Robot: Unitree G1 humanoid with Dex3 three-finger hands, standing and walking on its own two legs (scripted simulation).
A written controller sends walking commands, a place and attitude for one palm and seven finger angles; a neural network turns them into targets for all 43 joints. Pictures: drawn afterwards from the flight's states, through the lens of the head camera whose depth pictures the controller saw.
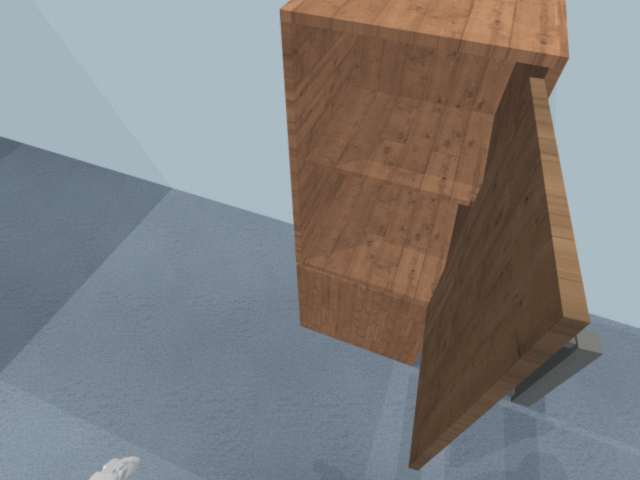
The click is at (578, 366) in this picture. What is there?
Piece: cupboard door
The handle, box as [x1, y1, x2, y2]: [507, 330, 602, 406]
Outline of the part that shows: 598,333 586,330 580,331 507,394 511,396 511,401 528,406 602,354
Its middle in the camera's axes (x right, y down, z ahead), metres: +0.23 +0.14 +0.42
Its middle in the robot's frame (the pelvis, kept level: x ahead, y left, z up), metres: +0.24 -0.21 +0.06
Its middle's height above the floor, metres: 0.83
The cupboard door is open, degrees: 96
